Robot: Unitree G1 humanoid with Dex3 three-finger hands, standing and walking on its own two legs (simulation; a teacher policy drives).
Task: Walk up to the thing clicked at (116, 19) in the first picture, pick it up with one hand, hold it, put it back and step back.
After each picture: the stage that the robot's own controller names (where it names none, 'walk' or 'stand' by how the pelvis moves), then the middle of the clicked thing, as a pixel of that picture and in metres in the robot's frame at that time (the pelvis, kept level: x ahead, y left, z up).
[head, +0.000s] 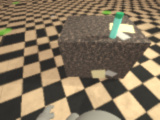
stand; (115, 26) +0.92 -0.16 +0.11
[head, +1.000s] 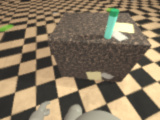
walk; (110, 25) +0.83 -0.07 +0.14
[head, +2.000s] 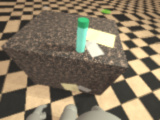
walk; (81, 37) +0.55 +0.16 +0.15
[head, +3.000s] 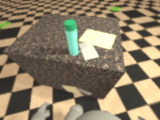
stand; (72, 40) +0.51 +0.20 +0.16
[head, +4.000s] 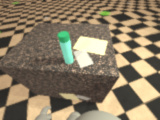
walk; (66, 49) +0.46 +0.22 +0.12
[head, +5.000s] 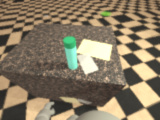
stand; (71, 55) +0.41 +0.18 +0.11
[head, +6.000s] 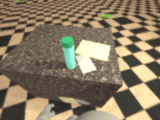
stand; (69, 54) +0.42 +0.20 +0.11
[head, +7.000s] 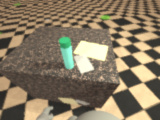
stand; (67, 55) +0.43 +0.22 +0.11
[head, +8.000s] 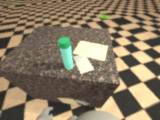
stand; (67, 55) +0.42 +0.22 +0.11
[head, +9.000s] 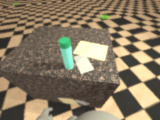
stand; (67, 55) +0.42 +0.22 +0.11
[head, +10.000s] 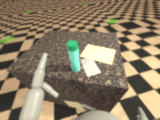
rise first; (74, 57) +0.41 +0.20 +0.11
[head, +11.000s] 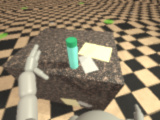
go down; (72, 54) +0.44 +0.19 +0.12
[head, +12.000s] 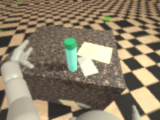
go down; (71, 56) +0.41 +0.18 +0.12
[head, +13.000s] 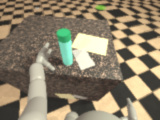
close in; (66, 49) +0.43 +0.19 +0.13
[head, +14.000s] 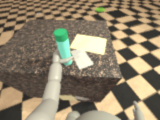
close; (64, 49) +0.43 +0.20 +0.15
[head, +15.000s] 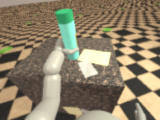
lift; (69, 38) +0.35 +0.15 +0.34
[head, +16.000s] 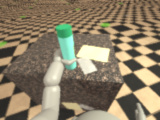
hold; (67, 49) +0.34 +0.17 +0.26
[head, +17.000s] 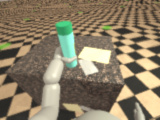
hold; (68, 47) +0.33 +0.17 +0.29
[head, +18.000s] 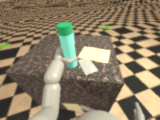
hold; (68, 48) +0.34 +0.17 +0.28
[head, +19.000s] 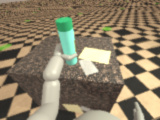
crouch; (68, 44) +0.34 +0.17 +0.30
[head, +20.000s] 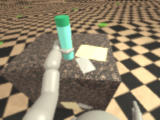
crouch; (65, 40) +0.41 +0.19 +0.28
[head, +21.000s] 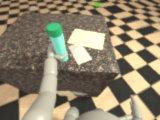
lower; (59, 45) +0.45 +0.22 +0.15
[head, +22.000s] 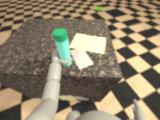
lower; (63, 50) +0.42 +0.20 +0.15
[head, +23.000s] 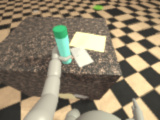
lower; (63, 47) +0.44 +0.20 +0.15
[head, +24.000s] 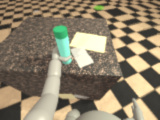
lower; (64, 47) +0.44 +0.20 +0.15
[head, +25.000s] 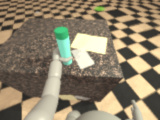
loosen; (64, 48) +0.44 +0.20 +0.15
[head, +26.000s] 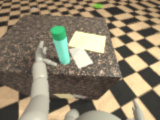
withdraw; (62, 48) +0.43 +0.20 +0.15
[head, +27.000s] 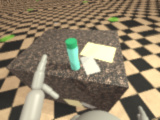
sink last; (73, 56) +0.42 +0.20 +0.12
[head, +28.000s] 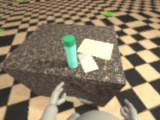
stand; (71, 53) +0.42 +0.20 +0.12
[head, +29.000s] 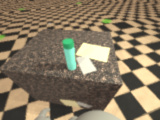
stand; (70, 56) +0.43 +0.21 +0.12
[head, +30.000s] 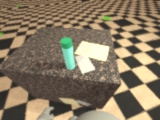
stand; (68, 55) +0.43 +0.21 +0.11
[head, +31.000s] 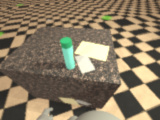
stand; (68, 55) +0.43 +0.21 +0.11
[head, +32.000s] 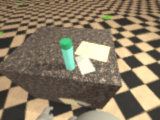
stand; (68, 56) +0.41 +0.21 +0.11
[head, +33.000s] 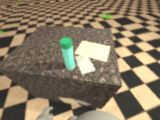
stand; (68, 55) +0.42 +0.21 +0.11
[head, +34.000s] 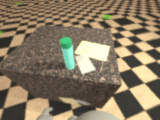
walk; (68, 55) +0.42 +0.21 +0.11
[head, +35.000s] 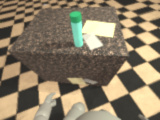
walk; (77, 31) +0.59 +0.18 +0.13
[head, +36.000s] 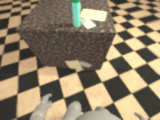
walk; (76, 12) +0.86 +0.25 +0.13
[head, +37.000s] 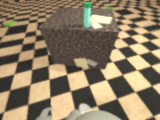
stand; (87, 15) +1.06 +0.19 +0.13
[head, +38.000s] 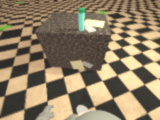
stand; (81, 20) +1.07 +0.23 +0.11
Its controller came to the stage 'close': yes
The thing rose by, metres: 0.22
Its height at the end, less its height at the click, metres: +0.00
